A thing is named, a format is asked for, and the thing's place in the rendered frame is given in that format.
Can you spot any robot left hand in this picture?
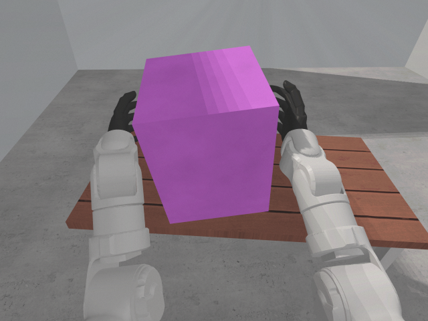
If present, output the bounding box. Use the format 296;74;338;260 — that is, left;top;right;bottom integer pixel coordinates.
108;91;138;142

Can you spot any right robot upper arm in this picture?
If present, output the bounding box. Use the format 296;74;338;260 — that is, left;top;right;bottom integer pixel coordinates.
312;262;404;321

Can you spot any left robot upper arm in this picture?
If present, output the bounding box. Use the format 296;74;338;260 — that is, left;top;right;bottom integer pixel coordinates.
84;264;165;321

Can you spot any right robot forearm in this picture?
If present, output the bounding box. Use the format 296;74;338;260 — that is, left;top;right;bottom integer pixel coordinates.
280;129;402;315

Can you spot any carton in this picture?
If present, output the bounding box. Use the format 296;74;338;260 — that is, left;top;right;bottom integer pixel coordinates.
132;46;280;224

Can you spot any table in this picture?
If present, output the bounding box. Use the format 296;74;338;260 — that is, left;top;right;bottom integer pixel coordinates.
66;131;428;271

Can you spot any robot right hand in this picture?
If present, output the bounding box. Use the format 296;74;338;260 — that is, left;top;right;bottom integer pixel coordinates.
270;80;308;142

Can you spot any left robot forearm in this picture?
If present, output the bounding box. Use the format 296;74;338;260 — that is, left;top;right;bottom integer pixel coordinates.
84;130;150;303

